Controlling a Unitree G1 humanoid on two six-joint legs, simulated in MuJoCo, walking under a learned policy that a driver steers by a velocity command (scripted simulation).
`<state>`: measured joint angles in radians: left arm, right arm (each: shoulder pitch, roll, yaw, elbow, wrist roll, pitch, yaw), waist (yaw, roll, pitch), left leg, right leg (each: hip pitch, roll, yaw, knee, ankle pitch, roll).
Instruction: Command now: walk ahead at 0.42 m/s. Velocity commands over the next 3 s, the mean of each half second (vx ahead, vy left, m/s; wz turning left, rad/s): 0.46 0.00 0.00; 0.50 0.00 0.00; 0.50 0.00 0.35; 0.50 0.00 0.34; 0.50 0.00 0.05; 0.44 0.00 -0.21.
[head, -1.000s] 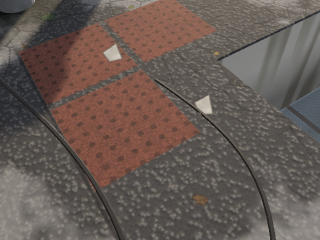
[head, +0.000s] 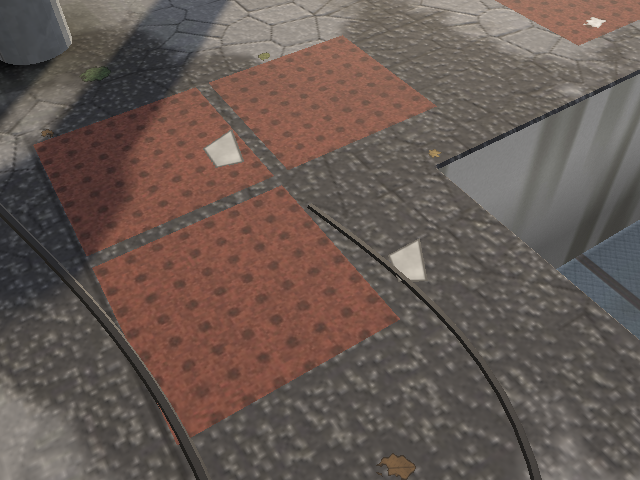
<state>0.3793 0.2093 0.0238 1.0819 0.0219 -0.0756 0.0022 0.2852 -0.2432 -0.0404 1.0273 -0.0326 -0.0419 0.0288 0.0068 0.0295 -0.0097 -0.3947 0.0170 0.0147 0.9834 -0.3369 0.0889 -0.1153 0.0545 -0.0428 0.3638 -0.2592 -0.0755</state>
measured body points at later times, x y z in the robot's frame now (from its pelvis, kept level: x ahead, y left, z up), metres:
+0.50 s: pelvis +0.27 +0.03 -0.01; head +0.30 +0.04 +0.44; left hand +0.30 +0.28 -0.16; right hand +0.31 -0.23 -0.15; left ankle +0.31 +0.08 -0.74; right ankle +0.20 -0.09 -0.65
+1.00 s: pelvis +0.56 -0.01 -0.01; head +0.58 -0.02 +0.44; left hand +0.66 +0.23 -0.14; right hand +0.54 -0.26 -0.16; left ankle +0.43 +0.10 -0.64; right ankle +0.62 -0.08 -0.74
